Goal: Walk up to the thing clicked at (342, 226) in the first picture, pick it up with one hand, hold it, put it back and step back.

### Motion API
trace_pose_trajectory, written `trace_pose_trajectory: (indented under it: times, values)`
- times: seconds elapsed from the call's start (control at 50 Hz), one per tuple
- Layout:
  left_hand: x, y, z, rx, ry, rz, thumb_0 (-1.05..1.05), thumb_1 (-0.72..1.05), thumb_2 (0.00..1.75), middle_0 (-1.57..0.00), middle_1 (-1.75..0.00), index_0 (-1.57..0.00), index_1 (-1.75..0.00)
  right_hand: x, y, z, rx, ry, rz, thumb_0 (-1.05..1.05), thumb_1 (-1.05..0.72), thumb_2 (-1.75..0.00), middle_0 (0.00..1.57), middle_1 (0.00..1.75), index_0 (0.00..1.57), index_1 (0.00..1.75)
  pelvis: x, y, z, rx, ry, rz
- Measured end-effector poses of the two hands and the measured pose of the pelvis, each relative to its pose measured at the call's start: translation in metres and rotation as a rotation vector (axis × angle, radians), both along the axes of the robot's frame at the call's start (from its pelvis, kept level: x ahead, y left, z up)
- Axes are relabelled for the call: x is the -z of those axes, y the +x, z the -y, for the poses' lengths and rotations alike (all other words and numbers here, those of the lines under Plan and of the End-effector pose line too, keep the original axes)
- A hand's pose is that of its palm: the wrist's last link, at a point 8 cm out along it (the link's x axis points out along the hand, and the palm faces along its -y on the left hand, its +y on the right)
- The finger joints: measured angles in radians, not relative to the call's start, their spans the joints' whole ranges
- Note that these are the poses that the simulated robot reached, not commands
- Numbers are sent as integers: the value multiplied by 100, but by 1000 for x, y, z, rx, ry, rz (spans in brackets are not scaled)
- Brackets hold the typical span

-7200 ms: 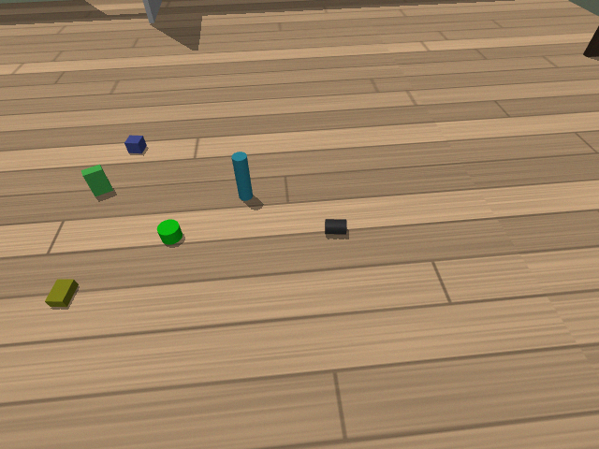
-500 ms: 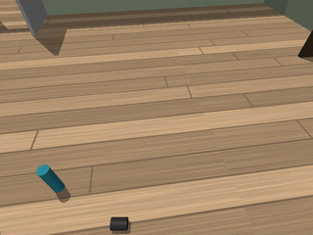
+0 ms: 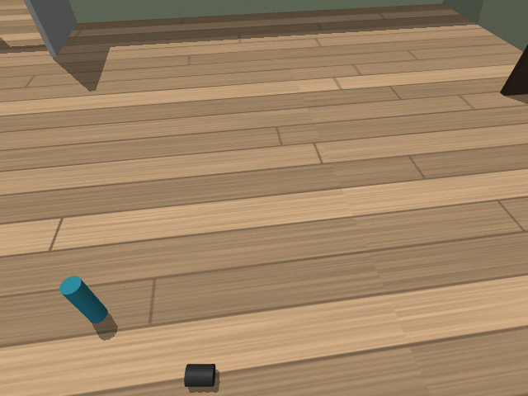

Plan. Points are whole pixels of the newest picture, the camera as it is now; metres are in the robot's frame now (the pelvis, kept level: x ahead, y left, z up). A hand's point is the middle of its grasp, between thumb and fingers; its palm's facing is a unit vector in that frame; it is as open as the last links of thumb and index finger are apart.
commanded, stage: stand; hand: left
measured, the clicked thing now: (200, 375) +0.36 +0.25 -0.75
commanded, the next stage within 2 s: walk up in 0.28 s
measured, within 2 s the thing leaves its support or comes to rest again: neither
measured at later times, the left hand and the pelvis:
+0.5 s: hand out of the picture +0.07 +0.29 -0.16, palm faces +0.02 -0.91 -0.41, open 7.4 cm; pelvis -0.03 +0.01 -0.01, yaw +2 degrees
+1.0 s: hand out of the picture -0.01 +0.34 -0.18, palm faces -0.05 -0.93 -0.36, open 7.4 cm; pelvis -0.09 +0.06 -0.02, yaw -1 degrees
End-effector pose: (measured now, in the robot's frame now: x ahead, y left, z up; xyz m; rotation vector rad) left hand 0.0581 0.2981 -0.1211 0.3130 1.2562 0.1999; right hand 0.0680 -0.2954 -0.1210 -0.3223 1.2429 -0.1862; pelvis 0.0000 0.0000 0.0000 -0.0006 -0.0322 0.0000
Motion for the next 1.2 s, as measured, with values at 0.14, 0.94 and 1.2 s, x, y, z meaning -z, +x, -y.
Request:
trace_pose_trajectory:
  times: [0.14,0.94,1.2]
  values:
    - [0,1,-1,3,1,3,1,91,90,-20,-30,-21,-30,1,0,-1,1,3,0,1,-90,-90,20,30,21,30,0,0,-1,0,1,-1]
    - [25,-69,-87,8,19,-26,1,91,90,-20,-30,-21,-30,-7,-77,-56,-17,-91,52,1,-90,-90,21,30,21,30,20,-78,-66,-7,-12,8]
    - [7,-96,-43,40,35,66,1,91,90,-20,-30,-21,-30,9,-102,-7,15,-74,93,1,-90,-90,20,30,21,30,26,-106,-34,19,-6,34]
